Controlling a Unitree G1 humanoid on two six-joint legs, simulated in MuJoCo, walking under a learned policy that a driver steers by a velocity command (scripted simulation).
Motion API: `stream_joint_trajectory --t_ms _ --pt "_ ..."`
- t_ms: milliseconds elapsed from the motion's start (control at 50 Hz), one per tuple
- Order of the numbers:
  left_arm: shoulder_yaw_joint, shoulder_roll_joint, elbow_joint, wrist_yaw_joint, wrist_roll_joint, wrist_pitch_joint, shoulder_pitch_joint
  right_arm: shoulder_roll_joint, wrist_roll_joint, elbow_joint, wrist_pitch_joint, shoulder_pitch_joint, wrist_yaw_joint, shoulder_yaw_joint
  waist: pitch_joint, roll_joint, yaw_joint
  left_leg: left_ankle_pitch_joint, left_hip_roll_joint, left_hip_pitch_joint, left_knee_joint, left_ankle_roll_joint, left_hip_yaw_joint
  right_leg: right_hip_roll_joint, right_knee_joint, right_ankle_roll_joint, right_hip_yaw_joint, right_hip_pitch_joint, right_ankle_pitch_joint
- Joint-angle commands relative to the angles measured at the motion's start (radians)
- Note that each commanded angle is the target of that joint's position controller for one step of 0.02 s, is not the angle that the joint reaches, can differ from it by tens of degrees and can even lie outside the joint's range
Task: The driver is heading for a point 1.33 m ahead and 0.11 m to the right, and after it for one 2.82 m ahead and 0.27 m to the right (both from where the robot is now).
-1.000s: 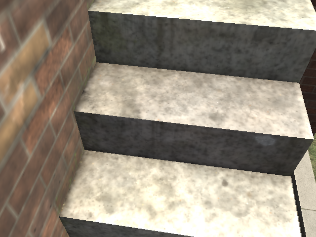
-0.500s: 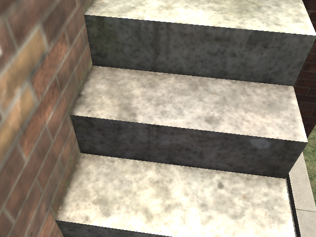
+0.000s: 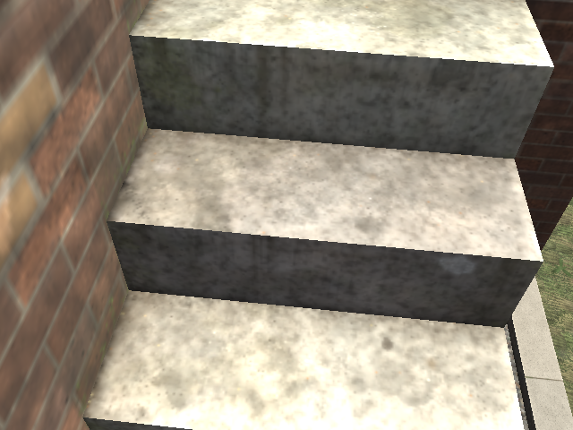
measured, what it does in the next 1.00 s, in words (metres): climbs: left foot 0.20 m higher, then right foot 0.20 m higher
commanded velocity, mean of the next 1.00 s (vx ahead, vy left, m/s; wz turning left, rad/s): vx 0.79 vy -0.18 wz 0.00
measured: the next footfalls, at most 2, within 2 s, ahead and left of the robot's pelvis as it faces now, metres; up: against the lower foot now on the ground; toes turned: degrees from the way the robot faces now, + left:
left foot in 0.38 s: +0.25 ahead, +0.09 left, +0.20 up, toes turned +6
right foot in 0.82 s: +0.46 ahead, -0.09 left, +0.39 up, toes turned -4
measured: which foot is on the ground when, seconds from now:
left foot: down 0.00-0.08, up 0.10-0.36, down 0.38-0.82, up 0.84-1.00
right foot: down 0.00-0.38, up 0.40-0.80, down 0.82-1.00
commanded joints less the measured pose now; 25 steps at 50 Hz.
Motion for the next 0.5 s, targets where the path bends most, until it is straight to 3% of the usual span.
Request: stream_joint_trajectory --t_ms 20,40,60,80,100,120,140,160,180,200,220,240,260,280,300,320,340,360,380,400,420,440,460,480,500 --pt "0.005 0.0 -0.087 0.051 -0.011 -0.044 0.006 -0.12 -0.003 -0.061 -0.02 -0.049 -0.045 -0.021 0.097 0.16 0.026 -0.336 0.328 -0.16 -0.306 0.222 -0.44 -0.055 0.171 -0.03 0.036 -0.054 0.159" --pt "0.001 -0.004 -0.09 0.053 -0.011 -0.046 0.049 -0.114 -0.001 -0.084 -0.015 -0.129 -0.043 -0.016 0.093 0.138 0.068 -0.31 0.299 -0.261 -0.294 0.198 -0.374 -0.053 0.092 -0.041 0.027 0.067 0.16" --pt "0.002 0.012 -0.097 0.035 -0.014 -0.063 0.072 -0.103 -0.006 -0.089 -0.016 -0.152 -0.036 -0.014 0.058 0.091 0.084 -0.237 0.214 -0.236 -0.172 0.178 -0.277 -0.033 -0.049 -0.04 0.016 0.144 0.201" --pt "0.05 0.121 -0.146 0.0 -0.026 -0.076 0.106 -0.119 0.139 -0.076 -0.02 -0.174 -0.116 -0.009 0.157 0.126 0.15 -0.184 0.094 -0.309 0.015 0.097 -0.125 -0.057 -0.23 -0.086 0.142 0.172 0.025" --pt "0.073 0.186 -0.119 0.001 -0.027 -0.078 0.19 -0.073 0.139 -0.115 -0.04 -0.222 -0.137 0.011 0.162 -0.087 0.176 -0.029 0.044 -0.498 0.33 0.054 0.01 -0.177 -0.338 -0.13 0.318 0.359 0.173" --pt "0.108 0.298 -0.096 0.01 -0.038 -0.077 0.282 -0.064 0.128 -0.174 -0.054 -0.313 -0.137 0.023 0.124 -0.321 0.2 -0.094 0.033 -0.73 0.557 0.018 0.11 -0.322 -0.42 -0.244 0.556 0.501 0.121" --pt "0.109 0.256 -0.104 0.014 -0.026 -0.087 0.275 -0.131 0.093 -0.215 -0.065 -0.473 -0.143 0.004 0.175 -0.181 0.251 -0.137 0.055 -0.91 0.963 -0.004 0.102 -0.406 -0.467 -0.317 0.646 0.526 0.139" --pt "0.092 0.216 -0.123 0.016 -0.018 -0.107 0.182 -0.113 0.086 -0.264 -0.073 -0.546 -0.149 -0.004 0.236 -0.092 0.193 -0.178 0.084 -1.041 1.329 -0.002 -0.007 -0.434 -0.466 -0.329 0.598 0.487 0.281" --pt "0.082 0.196 -0.114 0.012 -0.008 -0.126 0.142 -0.07 0.09 -0.319 -0.07 -0.575 -0.163 0.005 0.238 -0.082 0.128 -0.238 0.086 -1.12 1.621 0.023 -0.078 -0.441 -0.436 -0.284 0.489 0.447 0.43" --pt "0.069 0.184 -0.097 0.007 -0.011 -0.143 0.144 -0.048 0.085 -0.391 -0.069 -0.633 -0.17 0.019 0.215 -0.034 0.09 -0.288 0.082 -1.167 1.732 0.059 -0.098 -0.426 -0.426 -0.216 0.37 0.425 0.479" --pt "0.049 0.153 -0.089 -0.006 -0.012 -0.15 0.132 -0.035 0.077 -0.435 -0.067 -0.65 -0.163 0.036 0.205 0.038 0.04 -0.309 0.081 -1.137 1.696 0.086 -0.083 -0.381 -0.435 -0.141 0.26 0.358 0.468" --pt "0.026 0.104 -0.078 -0.009 -0.021 -0.145 0.15 -0.018 0.078 -0.459 -0.071 -0.674 -0.142 0.054 0.184 0.08 0.027 -0.301 0.073 -1.099 1.599 0.101 -0.051 -0.322 -0.446 -0.097 0.171 0.312 0.428" --pt "0.02 0.105 -0.079 -0.006 -0.023 -0.139 0.16 0.003 0.079 -0.491 -0.069 -0.718 -0.125 0.068 0.193 0.061 0.024 -0.284 0.06 -1.08 1.593 0.093 0.042 -0.297 -0.48 -0.097 0.118 0.246 0.583" --pt "0.014 0.114 -0.073 -0.01 -0.041 -0.121 0.166 0.025 0.084 -0.51 -0.05 -0.695 -0.141 0.097 0.215 0.073 -0.009 -0.264 0.085 -0.953 1.409 0.09 0.113 -0.237 -0.544 -0.055 0.061 0.11 0.617" --pt "0.013 0.129 -0.074 -0.009 -0.044 -0.119 0.188 0.01 0.083 -0.526 -0.03 -0.711 -0.141 0.1 0.212 0.029 -0.002 -0.264 0.066 -0.899 1.371 0.076 0.207 -0.219 -0.584 -0.074 0.031 0.075 0.908" --pt "0.018 0.171 -0.156 -0.014 -0.077 -0.119 0.023 -0.041 0.095 -0.482 -0.011 -0.553 -0.132 0.103 0.152 0.034 -0.105 -0.155 0.017 -0.436 0.944 0.073 0.296 -0.076 -0.545 -0.068 -0.103 -0.167 1.464" --pt "0.045 0.255 -0.138 0.001 -0.115 -0.13 0.112 -0.072 0.131 -0.447 0.007 -0.487 -0.154 0.099 0.006 -0.061 -0.107 -0.296 -0.05 -0.193 0.738 0.059 0.276 -0.133 -0.417 -0.112 0.002 -0.119 1.868" --pt "0.074 0.346 -0.133 0.012 -0.105 -0.144 0.128 -0.112 0.155 -0.398 0.006 -0.339 -0.154 0.07 -0.159 -0.209 -0.182 -0.334 -0.113 -0.048 0.707 0.038 0.244 -0.215 -0.188 -0.127 0.042 0.005 2.245" --pt "0.112 0.405 -0.147 0.008 -0.133 -0.157 0.054 -0.172 0.098 -0.298 0.009 -0.074 -0.156 0.03 -0.343 -0.198 -0.31 -0.259 -0.077 0.126 0.63 0.061 0.062 -0.245 0.115 -0.104 0.055 0.046 2.288" --pt "0.119 0.348 -0.223 -0.023 -0.136 -0.157 -0.006 -0.35 0.033 -0.225 0.012 0.072 -0.165 -0.033 -0.396 0.137 -0.316 -0.578 0.081 0.228 0.173 0.108 -0.452 -0.056 0.515 -0.048 0.086 -0.128 1.93" --pt "0.108 0.221 -0.297 -0.058 -0.025 -0.165 -0.145 -0.385 0.027 -0.182 -0.006 0.048 -0.183 -0.044 -0.349 0.409 -0.26 -0.559 0.219 0.256 -0.24 0.152 -0.814 0.208 0.986 -0.019 0.165 -0.32 0.52" --pt "0.078 0.061 -0.37 -0.056 0.055 -0.158 -0.179 -0.347 0.055 -0.187 -0.031 -0.135 -0.173 -0.055 -0.231 0.242 -0.13 -0.723 0.26 0.145 -0.223 0.108 -0.898 0.219 1.381 -0.037 0.358 -0.546 0.473" --pt "0.052 -0.016 -0.431 -0.069 0.062 -0.148 -0.227 -0.267 0.072 -0.165 -0.048 -0.25 -0.166 -0.033 -0.006 0.095 -0.046 -0.616 0.263 -0.048 -0.166 0.111 -0.765 0.204 1.538 -0.05 0.288 -0.688 0.528" --pt "0.032 -0.071 -0.487 -0.068 0.068 -0.138 -0.273 -0.211 0.068 -0.115 -0.067 -0.273 -0.16 -0.021 0.109 0.009 -0.002 -0.415 0.253 -0.105 -0.116 0.118 -0.603 0.196 1.646 -0.072 0.243 -0.827 0.509" --pt "0.03 -0.064 -0.503 -0.063 0.042 -0.109 -0.204 -0.126 0.051 -0.068 -0.055 -0.312 -0.188 -0.017 0.139 -0.197 0.08 -0.082 0.194 -0.113 -0.018 0.058 -0.473 0.193 1.792 -0.03 0.282 -0.869 0.522"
